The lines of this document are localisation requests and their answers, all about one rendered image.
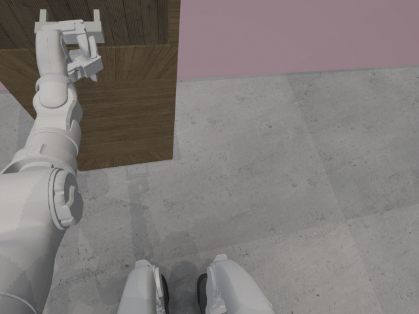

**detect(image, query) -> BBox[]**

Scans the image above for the cabinet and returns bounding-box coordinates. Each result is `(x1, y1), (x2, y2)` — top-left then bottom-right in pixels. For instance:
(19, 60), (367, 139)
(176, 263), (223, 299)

(0, 0), (181, 171)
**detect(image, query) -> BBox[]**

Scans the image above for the robot right thigh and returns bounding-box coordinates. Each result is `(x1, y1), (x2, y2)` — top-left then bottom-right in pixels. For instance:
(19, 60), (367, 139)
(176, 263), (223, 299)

(207, 260), (276, 314)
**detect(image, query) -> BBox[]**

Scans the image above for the left robot upper arm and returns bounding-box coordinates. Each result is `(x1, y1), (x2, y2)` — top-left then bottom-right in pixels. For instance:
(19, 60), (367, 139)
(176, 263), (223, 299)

(0, 167), (84, 314)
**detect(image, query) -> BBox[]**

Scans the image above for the drawer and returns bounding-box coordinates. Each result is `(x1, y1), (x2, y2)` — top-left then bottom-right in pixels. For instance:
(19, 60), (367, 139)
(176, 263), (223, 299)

(0, 0), (168, 49)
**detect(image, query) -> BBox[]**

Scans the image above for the left robot forearm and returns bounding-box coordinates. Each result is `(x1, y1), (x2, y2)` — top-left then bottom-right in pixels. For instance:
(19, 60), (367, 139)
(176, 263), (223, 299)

(0, 75), (82, 178)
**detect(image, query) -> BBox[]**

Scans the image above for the robot left hand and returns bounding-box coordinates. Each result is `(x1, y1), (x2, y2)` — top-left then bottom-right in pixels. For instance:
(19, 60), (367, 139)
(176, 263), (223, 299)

(35, 20), (103, 83)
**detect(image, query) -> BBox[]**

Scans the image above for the robot left shin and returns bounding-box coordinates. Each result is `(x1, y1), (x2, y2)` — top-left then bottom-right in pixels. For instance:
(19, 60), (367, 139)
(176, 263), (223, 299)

(128, 260), (166, 314)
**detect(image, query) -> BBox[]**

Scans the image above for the handle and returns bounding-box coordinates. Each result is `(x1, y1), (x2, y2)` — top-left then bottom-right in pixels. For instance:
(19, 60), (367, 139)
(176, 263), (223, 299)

(34, 9), (105, 44)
